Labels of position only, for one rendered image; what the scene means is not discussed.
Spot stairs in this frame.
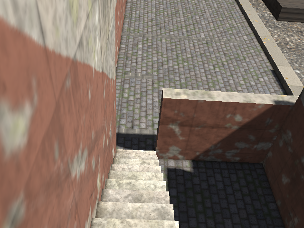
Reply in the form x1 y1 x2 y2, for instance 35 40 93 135
90 149 180 228

